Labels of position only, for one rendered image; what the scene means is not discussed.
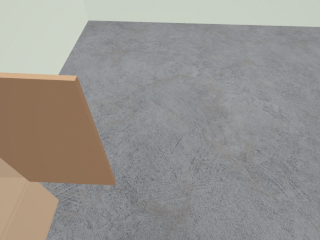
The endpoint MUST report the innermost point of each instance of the cupboard door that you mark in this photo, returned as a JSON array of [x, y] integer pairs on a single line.
[[47, 132]]

